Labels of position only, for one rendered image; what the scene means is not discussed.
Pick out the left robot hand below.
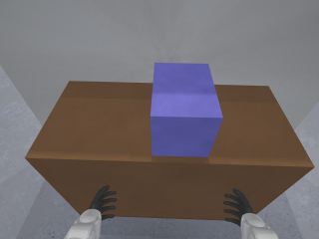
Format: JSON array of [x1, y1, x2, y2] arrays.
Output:
[[89, 185, 118, 221]]

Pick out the right robot hand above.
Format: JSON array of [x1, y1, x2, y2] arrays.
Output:
[[223, 188, 253, 227]]

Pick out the pedestal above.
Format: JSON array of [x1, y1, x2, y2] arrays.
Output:
[[24, 81, 315, 221]]

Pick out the carton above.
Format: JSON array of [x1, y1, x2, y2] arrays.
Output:
[[151, 63, 223, 157]]

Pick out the left robot forearm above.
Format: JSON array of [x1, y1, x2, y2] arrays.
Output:
[[64, 209, 102, 239]]

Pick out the right robot forearm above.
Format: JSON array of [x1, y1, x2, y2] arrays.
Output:
[[240, 213, 279, 239]]

